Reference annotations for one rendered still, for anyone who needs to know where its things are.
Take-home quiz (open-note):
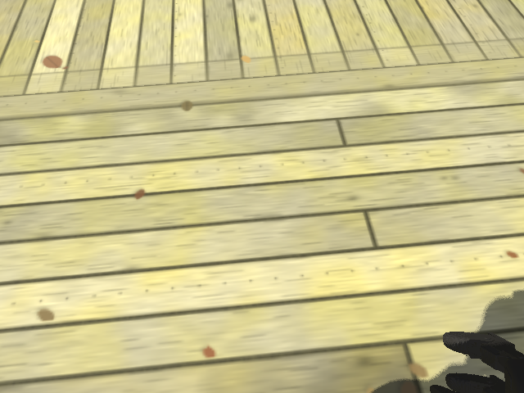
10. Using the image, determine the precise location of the right robot hand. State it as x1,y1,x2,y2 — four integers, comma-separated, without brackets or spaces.
430,332,524,393

